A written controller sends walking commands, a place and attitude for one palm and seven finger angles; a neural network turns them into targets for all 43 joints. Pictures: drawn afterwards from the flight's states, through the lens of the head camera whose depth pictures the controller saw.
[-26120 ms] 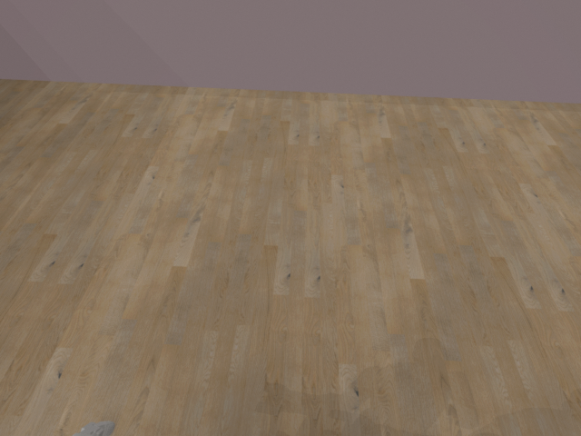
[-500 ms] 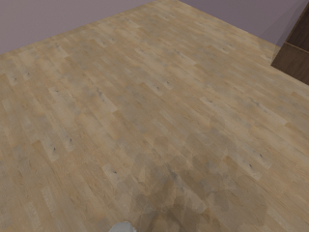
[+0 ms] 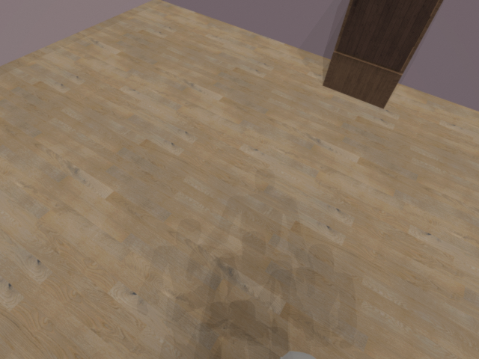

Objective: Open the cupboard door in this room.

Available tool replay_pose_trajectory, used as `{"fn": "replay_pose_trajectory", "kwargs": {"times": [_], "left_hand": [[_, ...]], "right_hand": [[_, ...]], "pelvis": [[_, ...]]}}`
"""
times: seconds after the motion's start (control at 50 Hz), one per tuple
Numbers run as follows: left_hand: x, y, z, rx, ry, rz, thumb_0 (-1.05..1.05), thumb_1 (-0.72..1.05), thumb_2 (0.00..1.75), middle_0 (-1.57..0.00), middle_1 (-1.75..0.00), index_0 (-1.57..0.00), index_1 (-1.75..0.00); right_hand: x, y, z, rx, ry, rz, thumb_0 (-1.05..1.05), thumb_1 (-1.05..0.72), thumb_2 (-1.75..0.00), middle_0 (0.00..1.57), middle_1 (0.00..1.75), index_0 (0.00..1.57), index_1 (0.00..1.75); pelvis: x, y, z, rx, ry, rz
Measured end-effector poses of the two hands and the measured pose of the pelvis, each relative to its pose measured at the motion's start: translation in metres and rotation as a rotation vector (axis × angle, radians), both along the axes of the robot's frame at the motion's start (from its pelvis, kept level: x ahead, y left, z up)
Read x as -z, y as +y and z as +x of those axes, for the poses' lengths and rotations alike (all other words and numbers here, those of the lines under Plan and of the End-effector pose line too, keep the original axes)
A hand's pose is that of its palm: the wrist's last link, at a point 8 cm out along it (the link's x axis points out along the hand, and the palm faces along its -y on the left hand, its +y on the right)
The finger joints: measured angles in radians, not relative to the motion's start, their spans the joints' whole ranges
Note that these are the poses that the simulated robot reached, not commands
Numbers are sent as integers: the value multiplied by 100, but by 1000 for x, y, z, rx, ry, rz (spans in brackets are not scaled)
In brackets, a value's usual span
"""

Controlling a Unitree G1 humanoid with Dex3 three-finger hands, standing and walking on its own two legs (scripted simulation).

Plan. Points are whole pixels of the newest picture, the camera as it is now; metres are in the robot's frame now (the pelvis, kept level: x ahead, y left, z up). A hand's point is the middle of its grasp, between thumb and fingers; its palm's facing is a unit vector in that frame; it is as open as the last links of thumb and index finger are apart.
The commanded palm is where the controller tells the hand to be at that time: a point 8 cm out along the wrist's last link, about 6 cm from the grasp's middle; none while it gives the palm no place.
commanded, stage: turn or walk to find it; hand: left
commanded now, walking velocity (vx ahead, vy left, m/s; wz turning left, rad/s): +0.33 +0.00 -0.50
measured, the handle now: out of the picture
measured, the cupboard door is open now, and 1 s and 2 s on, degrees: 0 0 0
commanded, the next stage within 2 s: stand and wait in 1.82 s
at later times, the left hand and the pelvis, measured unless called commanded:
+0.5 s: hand out of the picture +0.14 +0.10 -0.16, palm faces -0.14 -0.96 -0.23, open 7.4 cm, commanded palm none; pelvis +0.13 -0.08 +0.00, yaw -12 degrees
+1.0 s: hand (233, 203) +0.49 +0.04 -0.16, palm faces -0.29 -0.94 -0.18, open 7.4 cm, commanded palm none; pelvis +0.34 -0.10 +0.00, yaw -19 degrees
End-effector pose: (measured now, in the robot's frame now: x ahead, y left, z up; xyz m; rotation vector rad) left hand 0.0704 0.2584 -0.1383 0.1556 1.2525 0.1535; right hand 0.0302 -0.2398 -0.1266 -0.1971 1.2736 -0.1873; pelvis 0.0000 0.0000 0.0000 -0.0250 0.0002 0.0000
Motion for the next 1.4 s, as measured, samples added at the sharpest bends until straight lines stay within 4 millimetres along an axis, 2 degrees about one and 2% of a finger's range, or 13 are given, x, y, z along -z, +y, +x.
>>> {"fn": "replay_pose_trajectory", "kwargs": {"times": [0.16, 0.24, 0.32, 0.48, 0.64, 0.72, 0.78, 0.86, 0.98, 1.14, 1.18, 1.24, 1.4], "left_hand": [[-11, -70, 103, 202, -154, 20, 1, 91, 90, -20, -30, -19, -30], [-16, -96, 118, 202, -201, 26, 1, 91, 90, -20, -30, -20, -30], [-18, -108, 102, 200, -99, 31, 1, 90, 90, -20, -30, -20, -30], [-10, -106, 74, 149, 124, 41, 1, 91, 90, -20, -30, -20, -30], [13, -101, 87, 91, 325, 12, 1, 90, 90, -20, -30, -20, -30], [27, -96, 133, 121, 354, -6, 1, 90, 90, -20, -30, -20, -30], [26, -100, 196, 181, 274, -15, 1, 91, 90, -20, -30, -20, -30], [16, -117, 293, 248, 106, -23, 1, 91, 90, -20, -30, -19, -30], [-5, -161, 414, 331, -86, -36, 1, 91, 90, -20, -30, -19, -30], [-10, -248, 528, 477, -179, -20, 1, 91, 90, -20, -30, -19, -30], [-7, -268, 543, 483, -211, -20, 1, 91, 90, -20, -30, -19, -30], [-8, -282, 542, 445, -199, -27, 1, 91, 90, -20, -30, -19, -30], [-13, -263, 512, 293, -51, 47, -2, 95, 90, -20, -30, -20, -30]], "right_hand": [[31, -46, -77, 179, 167, 42, 0, -91, -90, 20, 30, 21, 30], [35, -66, -70, 201, 217, 57, 1, -91, -90, 20, 30, 20, 30], [25, -83, -17, 202, 102, 61, 1, -91, -90, 20, 30, 20, 30], [13, -98, 114, 154, -95, 64, 1, -91, -90, 20, 30, 20, 30], [14, -87, 259, 69, -213, 43, 0, -91, -90, 20, 30, 20, 30], [15, -82, 293, 98, -263, 15, 0, -91, -90, 20, 30, 20, 30], [12, -78, 284, 166, -221, 17, 0, -91, -90, 20, 30, 20, 30], [9, -79, 251, 278, -108, 10, -1, -94, -90, 20, 30, 21, 30], [10, -80, 207, 379, 86, 43, -1, -94, -90, 20, 30, 20, 30], [26, -85, 191, 508, 254, 154, 0, -92, -90, 20, 30, 20, 30], [34, -93, 198, 512, 291, 187, 0, -91, -90, 20, 30, 20, 30], [35, -116, 230, 490, 283, 198, 1, -91, -90, 20, 30, 20, 30], [23, -198, 379, 362, 39, 128, 1, -91, -90, 20, 30, 20, 30]], "pelvis": [[16, -41, 24, 90, 7, 26], [15, -59, 40, 117, -10, 30], [3, -72, 62, 155, -14, 43], [0, -84, 119, 200, -2, 34], [18, -77, 204, 236, 3, 17], [27, -72, 244, 277, -20, 21], [18, -72, 267, 301, -37, 23], [7, -79, 297, 313, -37, 28], [0, -100, 338, 325, -25, 42], [12, -159, 393, 358, -14, 57], [19, -175, 405, 358, -17, 47], [15, -193, 421, 341, -29, 43], [-2, -223, 472, 311, -18, 29]]}}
